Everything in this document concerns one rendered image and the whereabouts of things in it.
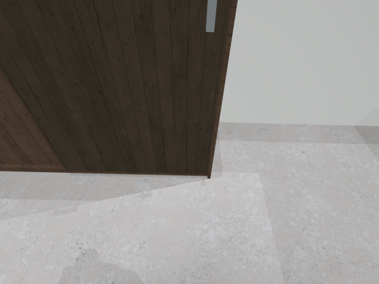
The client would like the wardrobe door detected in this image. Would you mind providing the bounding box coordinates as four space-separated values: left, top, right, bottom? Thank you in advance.
0 0 231 174
0 68 62 165

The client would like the handle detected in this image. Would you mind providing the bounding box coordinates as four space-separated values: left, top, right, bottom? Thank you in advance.
205 0 217 32

